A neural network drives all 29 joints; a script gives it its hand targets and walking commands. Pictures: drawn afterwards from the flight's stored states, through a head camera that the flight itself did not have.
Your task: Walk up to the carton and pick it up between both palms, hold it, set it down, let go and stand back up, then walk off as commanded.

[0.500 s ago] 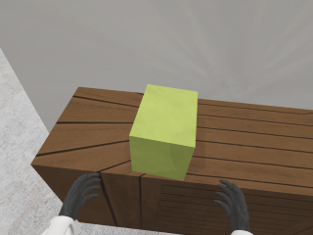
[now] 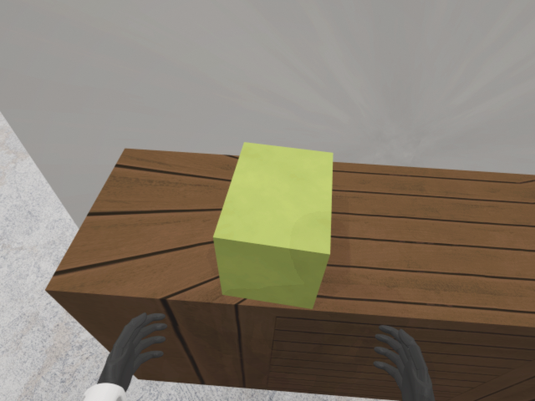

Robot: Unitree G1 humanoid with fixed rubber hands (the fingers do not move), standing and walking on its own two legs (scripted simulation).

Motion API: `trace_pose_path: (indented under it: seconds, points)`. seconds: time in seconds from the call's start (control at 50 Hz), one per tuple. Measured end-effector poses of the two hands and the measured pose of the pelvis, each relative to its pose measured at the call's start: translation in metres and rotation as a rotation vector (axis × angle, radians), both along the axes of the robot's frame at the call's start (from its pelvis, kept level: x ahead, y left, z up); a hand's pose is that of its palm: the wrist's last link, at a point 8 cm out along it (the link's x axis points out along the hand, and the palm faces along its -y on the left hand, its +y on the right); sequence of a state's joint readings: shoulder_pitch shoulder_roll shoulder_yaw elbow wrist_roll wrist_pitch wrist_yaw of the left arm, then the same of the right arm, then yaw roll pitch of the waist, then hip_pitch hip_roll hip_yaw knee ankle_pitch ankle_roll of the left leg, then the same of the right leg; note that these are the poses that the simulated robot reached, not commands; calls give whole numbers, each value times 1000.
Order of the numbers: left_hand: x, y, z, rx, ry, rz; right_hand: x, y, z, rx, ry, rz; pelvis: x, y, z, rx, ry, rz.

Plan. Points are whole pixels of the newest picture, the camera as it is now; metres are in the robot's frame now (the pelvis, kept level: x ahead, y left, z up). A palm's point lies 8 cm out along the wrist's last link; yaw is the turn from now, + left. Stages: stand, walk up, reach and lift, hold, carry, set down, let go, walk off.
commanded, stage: set down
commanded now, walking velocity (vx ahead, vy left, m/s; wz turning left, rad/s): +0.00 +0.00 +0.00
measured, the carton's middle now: (277, 223) +0.43 +0.02 -0.02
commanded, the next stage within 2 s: let go in 0.74 s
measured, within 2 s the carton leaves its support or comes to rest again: neither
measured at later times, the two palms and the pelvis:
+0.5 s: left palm (129, 380) +0.15 +0.22 -0.05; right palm out of the picture +0.15 -0.20 -0.05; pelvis +0.00 +0.00 +0.00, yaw +0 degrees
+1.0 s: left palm (136, 387) +0.14 +0.22 -0.08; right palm out of the picture +0.15 -0.22 -0.08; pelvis -0.01 -0.01 +0.00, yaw +0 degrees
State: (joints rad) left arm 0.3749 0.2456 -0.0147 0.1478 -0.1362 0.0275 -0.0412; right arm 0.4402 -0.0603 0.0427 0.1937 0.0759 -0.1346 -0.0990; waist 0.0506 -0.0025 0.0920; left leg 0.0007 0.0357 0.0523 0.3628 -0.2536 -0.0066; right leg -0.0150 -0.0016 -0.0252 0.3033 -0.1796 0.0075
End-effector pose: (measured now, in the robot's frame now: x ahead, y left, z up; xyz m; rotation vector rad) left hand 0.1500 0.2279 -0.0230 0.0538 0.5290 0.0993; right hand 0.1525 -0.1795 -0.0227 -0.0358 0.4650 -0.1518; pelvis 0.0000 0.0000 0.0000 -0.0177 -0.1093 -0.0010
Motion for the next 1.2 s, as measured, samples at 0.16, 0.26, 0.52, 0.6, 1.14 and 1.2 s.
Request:
trace_pose_path:
  seconds: [0.16, 0.26, 0.52, 0.6, 1.14, 1.2]
  points:
    - [-1, 2, -8, 7, 45, 7, 5, -8, -6, -18, 20, 10, 2, 2, 0, 1, 6, -4]
    - [0, 4, -15, 21, 79, 9, 4, -11, -13, -29, 56, 20, 2, 1, 1, 1, 5, -6]
    - [-2, -6, -30, 32, 164, 8, -2, -21, -31, -43, 137, 40, 0, -5, 1, 4, 15, -7]
    - [-3, -4, -33, 45, 181, 5, -3, -24, -34, -50, 149, 43, -1, -7, 1, 4, 12, -1]
    - [-2, -10, -56, 79, 297, -1, -6, -41, -58, -96, 259, 95, -5, -11, -1, 7, 20, 2]
    - [-2, -10, -57, 76, 310, -2, -6, -44, -59, -97, 260, 88, -3, -10, -2, 6, 23, 0]
